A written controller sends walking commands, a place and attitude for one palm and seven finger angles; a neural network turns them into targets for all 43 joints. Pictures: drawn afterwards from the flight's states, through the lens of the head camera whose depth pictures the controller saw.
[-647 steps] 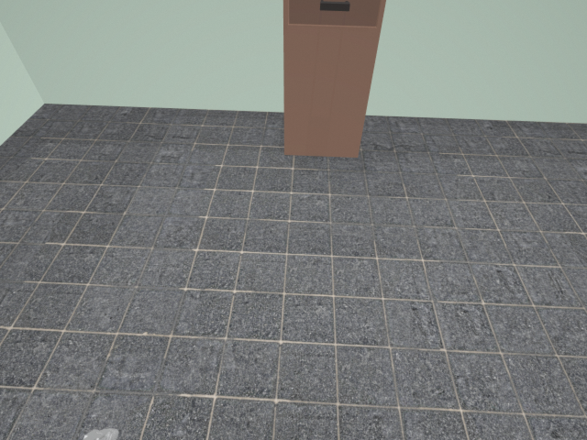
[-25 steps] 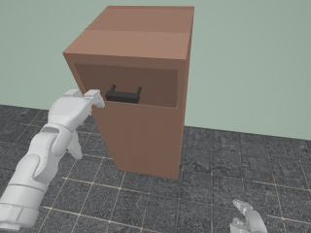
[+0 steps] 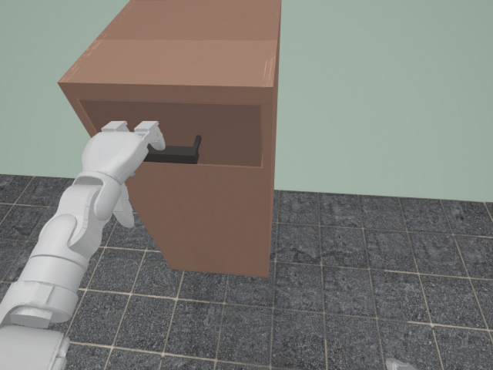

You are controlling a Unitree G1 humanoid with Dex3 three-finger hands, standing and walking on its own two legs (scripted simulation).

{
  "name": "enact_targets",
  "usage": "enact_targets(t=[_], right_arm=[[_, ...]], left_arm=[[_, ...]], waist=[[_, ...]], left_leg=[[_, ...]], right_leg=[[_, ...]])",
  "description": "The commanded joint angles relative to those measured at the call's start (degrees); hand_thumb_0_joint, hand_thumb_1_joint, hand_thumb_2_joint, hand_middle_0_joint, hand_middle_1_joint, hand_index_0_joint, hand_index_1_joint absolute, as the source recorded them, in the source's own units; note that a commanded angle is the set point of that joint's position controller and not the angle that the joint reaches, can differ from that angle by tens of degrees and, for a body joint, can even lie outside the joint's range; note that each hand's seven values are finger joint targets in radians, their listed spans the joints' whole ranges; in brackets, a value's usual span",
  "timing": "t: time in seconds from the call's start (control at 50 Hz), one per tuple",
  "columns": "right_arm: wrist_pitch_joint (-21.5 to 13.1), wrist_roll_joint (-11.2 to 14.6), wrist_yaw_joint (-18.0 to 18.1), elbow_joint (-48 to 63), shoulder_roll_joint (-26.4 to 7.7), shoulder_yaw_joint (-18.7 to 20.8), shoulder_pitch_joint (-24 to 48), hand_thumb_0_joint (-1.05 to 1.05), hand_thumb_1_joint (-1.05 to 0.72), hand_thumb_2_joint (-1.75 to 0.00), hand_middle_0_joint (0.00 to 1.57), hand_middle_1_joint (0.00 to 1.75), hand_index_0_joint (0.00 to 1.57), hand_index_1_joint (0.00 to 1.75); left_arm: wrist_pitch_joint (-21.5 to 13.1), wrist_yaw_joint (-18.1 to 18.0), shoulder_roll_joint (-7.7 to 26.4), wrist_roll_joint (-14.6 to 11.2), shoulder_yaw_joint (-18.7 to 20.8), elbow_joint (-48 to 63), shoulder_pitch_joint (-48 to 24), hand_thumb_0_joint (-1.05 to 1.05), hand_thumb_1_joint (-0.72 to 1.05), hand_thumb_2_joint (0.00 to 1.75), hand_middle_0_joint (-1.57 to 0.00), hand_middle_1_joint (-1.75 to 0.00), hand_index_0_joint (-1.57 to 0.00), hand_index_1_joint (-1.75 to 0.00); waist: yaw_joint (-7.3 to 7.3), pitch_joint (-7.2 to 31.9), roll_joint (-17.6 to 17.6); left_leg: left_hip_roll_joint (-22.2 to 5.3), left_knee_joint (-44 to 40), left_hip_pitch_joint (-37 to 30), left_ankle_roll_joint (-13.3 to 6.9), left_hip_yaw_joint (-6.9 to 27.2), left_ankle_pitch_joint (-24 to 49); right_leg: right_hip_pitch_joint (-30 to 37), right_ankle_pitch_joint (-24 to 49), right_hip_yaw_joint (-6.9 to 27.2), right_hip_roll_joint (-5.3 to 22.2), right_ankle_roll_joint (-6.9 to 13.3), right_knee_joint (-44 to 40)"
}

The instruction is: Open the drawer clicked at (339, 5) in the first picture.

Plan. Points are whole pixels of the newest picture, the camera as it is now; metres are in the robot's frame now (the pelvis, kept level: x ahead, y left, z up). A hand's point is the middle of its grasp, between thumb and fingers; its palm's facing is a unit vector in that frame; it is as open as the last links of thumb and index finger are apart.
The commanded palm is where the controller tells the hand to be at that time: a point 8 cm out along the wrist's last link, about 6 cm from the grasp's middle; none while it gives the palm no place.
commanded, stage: move the hooked fingers above the handle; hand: left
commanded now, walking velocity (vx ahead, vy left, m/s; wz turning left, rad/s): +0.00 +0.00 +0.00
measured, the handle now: (172, 146) +0.54 +0.21 +0.02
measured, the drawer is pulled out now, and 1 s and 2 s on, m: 0.00 0.00 0.00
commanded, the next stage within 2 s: lower the fingers behind the handle in 1.46 s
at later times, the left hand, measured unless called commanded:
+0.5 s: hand (149, 151) +0.46 +0.22 +0.09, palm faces -0.05 -0.02 -1.00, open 13.8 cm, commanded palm +0.45 +0.23 +0.15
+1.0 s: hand (158, 141) +0.50 +0.21 +0.08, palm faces -0.04 -0.03 -1.00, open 13.6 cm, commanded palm +0.48 +0.23 +0.14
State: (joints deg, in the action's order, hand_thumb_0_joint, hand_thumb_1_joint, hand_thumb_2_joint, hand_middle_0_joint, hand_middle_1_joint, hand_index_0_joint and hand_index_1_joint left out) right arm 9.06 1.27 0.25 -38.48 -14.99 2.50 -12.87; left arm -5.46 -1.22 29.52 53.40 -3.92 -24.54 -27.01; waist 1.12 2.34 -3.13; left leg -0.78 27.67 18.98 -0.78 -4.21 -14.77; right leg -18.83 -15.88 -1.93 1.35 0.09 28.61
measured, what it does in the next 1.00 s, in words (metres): stands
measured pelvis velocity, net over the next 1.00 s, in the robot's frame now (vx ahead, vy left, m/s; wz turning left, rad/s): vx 0.00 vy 0.00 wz -0.02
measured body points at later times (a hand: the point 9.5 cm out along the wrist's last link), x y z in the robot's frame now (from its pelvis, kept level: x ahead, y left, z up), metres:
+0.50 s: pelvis +0.00 -0.01 -0.01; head +0.06 -0.02 +0.44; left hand +0.46 +0.22 +0.14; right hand +0.07 -0.28 -0.14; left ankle -0.01 +0.11 -0.74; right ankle -0.02 -0.12 -0.74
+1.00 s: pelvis +0.00 +0.00 -0.01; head +0.08 -0.01 +0.43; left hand +0.50 +0.21 +0.13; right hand +0.01 -0.27 -0.14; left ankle -0.01 +0.11 -0.74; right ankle -0.02 -0.12 -0.74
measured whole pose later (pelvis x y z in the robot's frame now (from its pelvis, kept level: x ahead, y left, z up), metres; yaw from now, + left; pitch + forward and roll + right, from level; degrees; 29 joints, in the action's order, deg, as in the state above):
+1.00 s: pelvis +0.00 +0.00 -0.01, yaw -1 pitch +15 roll +0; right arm 9.5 0.6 1.2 -39.6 -14.6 3.2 -20.6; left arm -7.8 -7.1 32.6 60.6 -1.2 -56.3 -50.5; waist -6.4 6.0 -2.0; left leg -2.4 36.1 32.5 -0.9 -4.8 -18.4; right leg -31.9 -17.9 -1.0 0.1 0.1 35.0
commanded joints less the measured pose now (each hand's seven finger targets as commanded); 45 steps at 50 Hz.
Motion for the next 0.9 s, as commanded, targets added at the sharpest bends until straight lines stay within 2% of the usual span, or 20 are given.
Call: enact_targets(t=[0.0, 0.02, 0.04, 0.1, 0.16, 0.22, 0.3, 0.4, 0.42, 0.44, 0.48, 0.52, 0.54, 0.62, 0.64, 0.68, 0.76, 0.8, 0.84, 0.88], right_arm=[[-1.79, 0.28, 0.45, 6.95, -7.24, 2.46, 2.06, 0.0, -0.9, -0.9, 0.2, 0.3, 0.2, 0.3], [-1.79, 0.25, 0.41, 7.17, -7.23, 2.6, 1.81, 0.0, -0.9, -0.9, 0.2, 0.3, 0.2, 0.3], [-1.78, 0.18, 0.39, 7.3, -7.24, 2.63, 1.52, 0.0, -0.9, -0.9, 0.2, 0.3, 0.2, 0.3], [-1.37, 0.43, 0.79, 6.38, -7.43, 2.34, 0.41, 0.0, -0.9, -0.9, 0.2, 0.3, 0.2, 0.3], [-1.52, 0.23, 1.11, 5.98, -7.39, 2.43, -0.8, 0.0, -0.9, -0.9, 0.2, 0.3, 0.2, 0.3], [-1.56, -0.03, 1.31, 5.4, -7.22, 2.74, -2.16, 0.0, -0.9, -0.9, 0.2, 0.3, 0.2, 0.3], [-1.41, 0.0, 1.24, 4.72, -7.51, 2.66, -3.54, 0.0, -0.9, -0.9, 0.2, 0.3, 0.2, 0.3], [-1.28, -0.27, 1.24, 4.38, -8.05, 3.05, -5.78, 0.0, -0.9, -0.9, 0.2, 0.3, 0.2, 0.3], [-1.17, -0.18, 1.4, 4.44, -8.17, 3.12, -6.25, 0.0, -0.9, -0.9, 0.2, 0.3, 0.2, 0.3], [-1.16, -0.3, 1.51, 4.43, -8.4, 3.11, -6.75, 0.0, -0.9, -0.9, 0.2, 0.3, 0.2, 0.3], [-1.07, -0.25, 1.64, 4.19, -8.39, 3.38, -7.64, 0.0, -0.9, -0.9, 0.2, 0.3, 0.2, 0.3], [-1.03, -0.32, 1.62, 3.85, -8.35, 3.6, -8.69, 0.0, -0.9, -0.9, 0.2, 0.3, 0.2, 0.3], [-1.09, -0.41, 1.65, 3.48, -8.57, 3.67, -9.56, 0.0, -0.9, -0.9, 0.2, 0.3, 0.2, 0.3], [-1.17, -0.75, 1.7, 2.6, -8.85, 4.02, -11.66, 0.0, -0.9, -0.9, 0.2, 0.3, 0.2, 0.3], [-1.12, -0.93, 1.72, 2.18, -9.05, 3.99, -12.25, 0.0, -0.9, -0.9, 0.2, 0.3, 0.2, 0.3], [-1.09, -0.74, 1.58, 1.81, -9.18, 3.94, -12.76, 0.0, -0.9, -0.9, 0.2, 0.3, 0.2, 0.3], [-0.86, -1.04, 1.48, 2.23, -9.25, 4.22, -13.55, 0.0, -0.9, -0.9, 0.2, 0.3, 0.2, 0.3], [-0.57, -0.85, 1.36, 2.25, -9.13, 4.17, -13.18, 0.0, -0.9, -0.9, 0.2, 0.3, 0.2, 0.3], [-0.39, -0.68, 1.5, 2.36, -9.41, 3.92, -13.04, 0.0, -0.9, -0.9, 0.2, 0.3, 0.2, 0.3], [-0.52, -0.58, 1.6, 2.51, -9.3, 3.88, -12.91, 0.0, -0.9, -0.9, 0.2, 0.3, 0.2, 0.3]], left_arm=[[0.3, -2.42, 12.53, 0.7, 5.57, 9.19, -24.63, 0.0, -0.5, 0.3, -0.3, -1.2, -0.3, -1.2], [0.14, -2.38, 12.49, 0.75, 5.34, 10.0, -25.19, 0.0, -0.5, 0.3, -0.3, -1.2, -0.3, -1.2], [0.08, -2.17, 12.17, 0.7, 5.15, 8.94, -25.21, 0.0, -0.5, 0.3, -0.3, -1.2, -0.3, -1.2], [0.29, -2.04, 11.89, 0.91, 4.38, 2.66, -28.06, 0.0, -0.5, 0.3, -0.3, -1.2, -0.3, -1.2], [-0.92, -2.75, 13.62, 1.88, 4.84, 1.55, -34.74, 0.0, -0.5, 0.3, -0.3, -1.2, -0.3, -1.2], [-1.87, -3.78, 13.86, 2.33, 5.33, -1.27, -37.21, 0.0, -0.5, 0.3, -0.3, -1.2, -0.3, -1.2], [-1.77, -4.97, 14.06, 3.02, 5.26, -7.88, -38.85, 0.0, -0.5, 0.3, -0.3, -1.2, -0.3, -1.2], [-1.27, -5.32, 14.8, 4.07, 4.69, -12.58, -43.01, 0.0, -0.5, 0.3, -0.3, -1.2, -0.3, -1.2], [-1.35, -5.16, 16.08, 4.05, 5.93, -13.62, -42.15, 0.0, -0.5, 0.3, -0.3, -1.2, -0.3, -1.2], [-1.63, -4.94, 16.17, 4.09, 5.58, -14.54, -43.55, 0.0, -0.5, 0.3, -0.3, -1.2, -0.3, -1.2], [-2.26, -4.75, 17.16, 4.33, 6.16, -15.42, -44.03, 0.0, -0.5, 0.3, -0.3, -1.2, -0.3, -1.2], [-2.83, -4.71, 14.99, 4.39, 4.01, -15.36, -46.76, 0.0, -0.5, 0.3, -0.3, -1.2, -0.3, -1.2], [-3.31, -4.79, 15.3, 4.3, 4.37, -16.1, -47.53, 0.0, -0.5, 0.3, -0.3, -1.2, -0.3, -1.2], [-3.89, -6.34, 18.54, 4.98, 6.55, -16.88, -50.65, 0.0, -0.5, 0.3, -0.3, -1.2, -0.3, -1.2], [-3.9, -6.69, 19.23, 4.92, 7.11, -17.87, -50.78, 0.0, -0.5, 0.3, -0.3, -1.2, -0.3, -1.2], [-3.03, -7.58, 19.38, 5.55, 6.92, -20.45, -51.39, 0.0, -0.5, 0.3, -0.3, -1.2, -0.3, -1.2], [-2.34, -8.47, 23.23, 6.46, 10.21, -19.06, -51.62, 0.0, -0.5, 0.3, -0.3, -1.2, -0.3, -1.2], [-1.49, -8.56, 20.46, 6.12, 8.35, -20.32, -50.19, 0.0, -0.5, 0.3, -0.3, -1.2, -0.3, -1.2], [-1.14, -8.63, 22.07, 6.01, 9.48, -21.21, -50.37, 0.0, -0.5, 0.3, -0.3, -1.2, -0.3, -1.2], [-0.83, -8.73, 22.09, 6.41, 8.88, -20.79, -51.44, 0.0, -0.5, 0.3, -0.3, -1.2, -0.3, -1.2]], waist=[[-0.03, 19.58, 1.98], [0.05, 20.39, 0.89], [-0.19, 20.35, 2.11], [-1.23, 16.59, 3.89], [-1.54, 19.76, 2.4], [-1.87, 21.28, 2.17], [-2.65, 20.14, 2.44], [-4.01, 21.79, 2.41], [-3.76, 22.51, 3.93], [-4.53, 22.55, 4.6], [-4.44, 23.46, 2.95], [-5.7, 22.81, 2.04], [-6.19, 23.12, 3.28], [-6.19, 26.58, 0.42], [-6.53, 27.24, 1.4], [-6.76, 26.13, -0.11], [-5.62, 31.17, -0.37], [-5.99, 27.96, -0.15], [-6.15, 26.3, 1.31], [-6.19, 26.41, -0.29]], left_leg=[[1.53, -0.07, -8.76, -1.17, 1.7, 22.88], [1.4, 0.17, -9.61, -1.13, 1.89, 23.63], [1.46, 0.4, -9.2, -1.14, 1.97, 23.56], [1.48, 0.34, -7.21, -1.35, 1.87, 19.38], [1.76, 1.32, -7.57, -1.54, 1.87, 19.26], [1.78, 2.36, -7.46, -1.56, 1.78, 20.58], [1.88, 3.08, -4.47, -1.46, 1.67, 19.52], [1.9, 4.25, -2.69, -1.67, 1.26, 18.49], [2.06, 4.46, -1.96, -1.86, 1.17, 18.29], [2.17, 4.83, -1.15, -1.94, 1.24, 18.7], [2.15, 5.27, -0.91, -1.94, 1.16, 18.85], [1.99, 5.84, -1.22, -1.88, 1.31, 18.9], [2.01, 6.25, -0.77, -1.94, 1.59, 19.54], [2.02, 7.31, -0.85, -1.88, 1.55, 20.53], [2.04, 7.7, -0.05, -1.92, 1.63, 21.46], [1.84, 7.79, 0.93, -1.67, 1.69, 20.39], [1.71, 8.44, 0.37, -1.78, 1.38, 24.53], [1.57, 7.87, 0.8, -1.71, 1.21, 23.09], [1.55, 7.45, 1.67, -1.85, 1.26, 21.7], [1.51, 7.14, 1.04, -1.87, 1.19, 20.32]], right_leg=[[6.45, 20.26, 0.42, -2.38, 1.99, -0.48], [5.96, 20.15, 0.53, -2.45, 2.09, -0.31], [6.24, 19.9, 0.41, -2.53, 2.11, -0.33], [3.53, 17.53, 0.26, -2.51, 1.96, -0.57], [3.53, 17.61, 0.79, -2.39, 2.09, 0.04], [3.23, 19.2, 0.85, -2.4, 2.13, 0.94], [1.87, 19.18, 0.82, -2.44, 2.04, 1.77], [1.49, 19.93, 1.39, -2.38, 1.79, 2.34], [2.39, 20.36, 1.57, -2.41, 1.71, 2.4], [2.78, 21.14, 1.7, -2.34, 1.65, 2.45], [2.29, 21.86, 1.96, -2.47, 1.63, 3.01], [-0.2, 21.2, 1.75, -2.67, 1.61, 3.16], [-0.12, 21.27, 1.68, -2.79, 1.66, 3.29], [-0.91, 22.17, 2.02, -2.98, 1.65, 4.3], [-0.2, 23.26, 1.96, -3.01, 1.63, 4.45], [-2.49, 21.56, 1.65, -3.27, 1.65, 4.82], [0.74, 25.36, 1.78, -3.46, 1.61, 5.76], [-1.01, 23.49, 1.27, -3.56, 1.57, 5.09], [-0.85, 22.11, 1.27, -3.61, 1.63, 4.6], [-1.77, 20.6, 1.34, -3.65, 1.6, 4.35]])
